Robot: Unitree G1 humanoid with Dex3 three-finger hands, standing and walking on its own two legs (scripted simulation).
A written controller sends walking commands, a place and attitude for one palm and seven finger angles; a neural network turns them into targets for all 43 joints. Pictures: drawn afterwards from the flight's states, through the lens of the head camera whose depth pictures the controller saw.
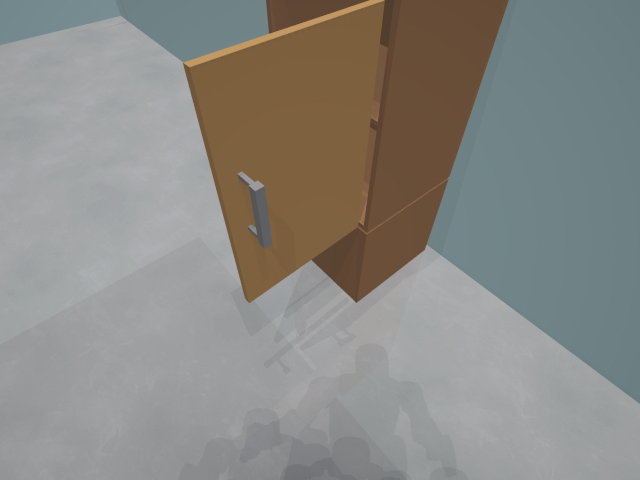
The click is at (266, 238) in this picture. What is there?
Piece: cupboard door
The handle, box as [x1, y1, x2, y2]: [237, 172, 271, 248]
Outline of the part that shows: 240,172 237,174 238,177 249,187 256,225 255,228 251,224 248,226 248,228 258,238 259,243 265,248 271,244 271,236 264,186 258,181 254,182 244,173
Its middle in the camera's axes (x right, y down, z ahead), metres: -0.13 -0.05 +0.72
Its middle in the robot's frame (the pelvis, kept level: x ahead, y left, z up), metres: +0.57 +0.16 -0.04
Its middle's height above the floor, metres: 0.74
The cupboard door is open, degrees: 92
